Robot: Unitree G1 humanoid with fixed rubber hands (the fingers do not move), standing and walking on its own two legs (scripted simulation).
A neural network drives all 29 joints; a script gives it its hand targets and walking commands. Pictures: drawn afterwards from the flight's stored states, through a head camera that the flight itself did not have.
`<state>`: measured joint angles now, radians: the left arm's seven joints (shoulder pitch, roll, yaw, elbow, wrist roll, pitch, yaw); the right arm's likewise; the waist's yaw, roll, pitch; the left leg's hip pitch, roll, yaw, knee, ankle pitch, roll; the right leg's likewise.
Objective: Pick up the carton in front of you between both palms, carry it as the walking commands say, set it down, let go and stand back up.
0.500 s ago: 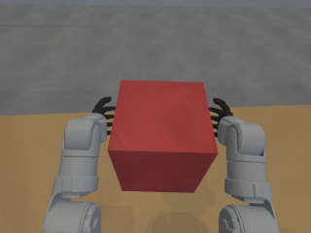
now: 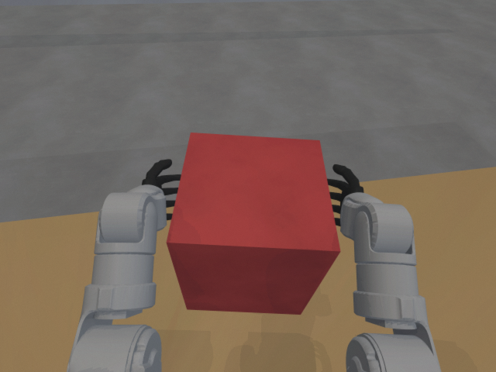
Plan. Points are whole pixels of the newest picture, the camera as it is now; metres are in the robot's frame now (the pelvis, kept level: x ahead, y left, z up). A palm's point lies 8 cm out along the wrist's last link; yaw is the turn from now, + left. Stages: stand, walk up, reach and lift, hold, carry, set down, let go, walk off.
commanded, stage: carry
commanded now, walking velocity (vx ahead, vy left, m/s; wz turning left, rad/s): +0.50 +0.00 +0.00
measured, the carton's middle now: (249, 229) +0.37 -0.02 +0.04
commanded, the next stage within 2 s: none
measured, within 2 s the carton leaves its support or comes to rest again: neither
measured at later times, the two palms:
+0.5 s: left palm (156, 113) +0.63 +0.18 +0.11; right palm (294, 108) +0.65 -0.12 +0.11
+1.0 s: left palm (184, 71) +0.92 +0.15 +0.06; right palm (287, 74) +0.91 -0.15 +0.06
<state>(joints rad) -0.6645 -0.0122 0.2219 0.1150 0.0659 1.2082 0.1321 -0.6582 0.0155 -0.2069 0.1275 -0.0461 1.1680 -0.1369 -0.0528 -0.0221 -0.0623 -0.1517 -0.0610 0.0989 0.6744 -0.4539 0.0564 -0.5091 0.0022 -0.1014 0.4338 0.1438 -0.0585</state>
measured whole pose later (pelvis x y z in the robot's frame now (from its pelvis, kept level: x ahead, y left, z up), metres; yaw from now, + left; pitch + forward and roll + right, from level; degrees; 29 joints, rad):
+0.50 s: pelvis +0.28 +0.01 -0.03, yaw +0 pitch +5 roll -1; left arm -0.68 -0.01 0.19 0.12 0.04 1.19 0.15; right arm -0.67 0.00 -0.22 0.08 -0.05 1.20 -0.13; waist 0.05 0.02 -0.07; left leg -0.53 0.00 0.08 0.45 0.12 0.05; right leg -0.15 0.05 -0.10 0.63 -0.44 -0.08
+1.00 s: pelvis +0.55 +0.02 -0.06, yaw +0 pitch +5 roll +1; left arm -0.67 0.00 0.23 0.09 0.06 1.22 0.14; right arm -0.67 0.02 -0.21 0.11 -0.05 1.18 -0.14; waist -0.05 -0.02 -0.04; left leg -0.16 -0.06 0.09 0.59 -0.40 0.07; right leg -0.59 -0.01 -0.07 0.52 0.08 -0.05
